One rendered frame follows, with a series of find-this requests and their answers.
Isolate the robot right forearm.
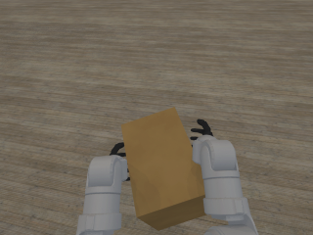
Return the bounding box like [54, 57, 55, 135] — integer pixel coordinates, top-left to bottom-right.
[192, 134, 259, 235]

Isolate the robot left hand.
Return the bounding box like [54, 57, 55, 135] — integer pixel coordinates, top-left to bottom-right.
[110, 142, 130, 181]

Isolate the robot right upper arm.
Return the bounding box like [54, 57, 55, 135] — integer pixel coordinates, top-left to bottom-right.
[203, 224, 256, 235]

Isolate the robot left forearm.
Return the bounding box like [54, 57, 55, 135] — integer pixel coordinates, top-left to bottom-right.
[75, 155, 128, 235]

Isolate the robot right hand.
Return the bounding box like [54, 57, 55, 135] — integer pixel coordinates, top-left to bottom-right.
[190, 119, 213, 148]

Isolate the carton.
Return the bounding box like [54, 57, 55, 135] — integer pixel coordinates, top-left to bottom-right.
[121, 107, 206, 231]

